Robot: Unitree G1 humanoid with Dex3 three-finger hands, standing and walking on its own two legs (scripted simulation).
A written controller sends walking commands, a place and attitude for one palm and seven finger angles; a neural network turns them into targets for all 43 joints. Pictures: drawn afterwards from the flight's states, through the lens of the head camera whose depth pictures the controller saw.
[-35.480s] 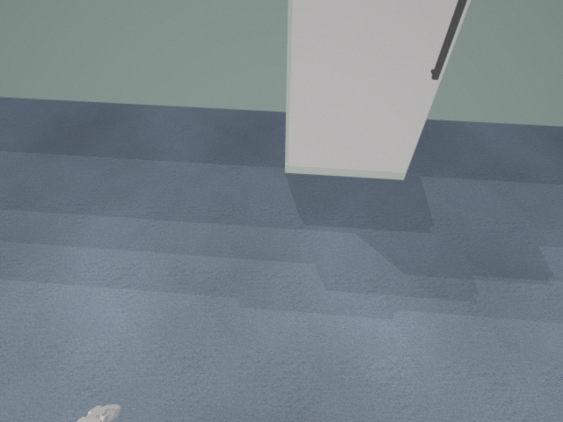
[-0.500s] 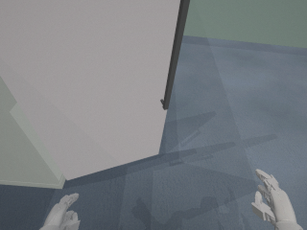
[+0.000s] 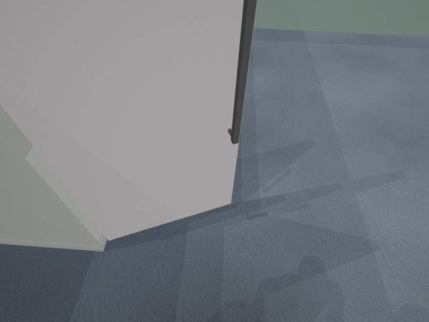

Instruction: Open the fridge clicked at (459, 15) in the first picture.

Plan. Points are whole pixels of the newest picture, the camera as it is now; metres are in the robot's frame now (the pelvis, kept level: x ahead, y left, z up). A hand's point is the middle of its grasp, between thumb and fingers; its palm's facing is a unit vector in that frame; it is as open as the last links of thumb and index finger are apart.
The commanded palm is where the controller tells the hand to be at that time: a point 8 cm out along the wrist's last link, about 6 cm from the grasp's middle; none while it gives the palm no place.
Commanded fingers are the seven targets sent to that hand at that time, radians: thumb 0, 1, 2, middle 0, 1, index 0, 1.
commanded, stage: let the arm hang, fingers relaxed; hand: right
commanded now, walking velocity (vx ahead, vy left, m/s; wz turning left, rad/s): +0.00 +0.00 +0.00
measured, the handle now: (238, 76) +0.69 -0.02 +0.08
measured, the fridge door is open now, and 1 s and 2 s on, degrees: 67 67 67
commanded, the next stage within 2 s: look to check the result in 0.46 s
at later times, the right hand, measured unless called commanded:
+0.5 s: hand out of the picture +0.04 -0.18 -0.17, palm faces +0.00 +0.98 -0.21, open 7.3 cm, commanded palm none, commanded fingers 0.00 -0.90 -0.90 0.20 0.30 0.20 0.30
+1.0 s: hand out of the picture +0.04 -0.18 -0.17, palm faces -0.01 +0.97 -0.22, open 7.4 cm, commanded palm none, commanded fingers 0.00 -0.90 -0.90 0.20 0.30 0.20 0.30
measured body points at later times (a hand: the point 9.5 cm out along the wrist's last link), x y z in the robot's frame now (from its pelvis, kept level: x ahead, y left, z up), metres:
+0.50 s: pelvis +0.01 +0.00 +0.00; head +0.02 +0.01 +0.45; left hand +0.01 +0.23 -0.16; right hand +0.04 -0.23 -0.16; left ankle +0.01 +0.12 -0.74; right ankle -0.01 -0.09 -0.74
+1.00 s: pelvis +0.01 +0.01 +0.00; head +0.03 +0.02 +0.45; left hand +0.03 +0.25 -0.15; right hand +0.04 -0.23 -0.15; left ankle +0.01 +0.12 -0.74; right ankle -0.01 -0.09 -0.74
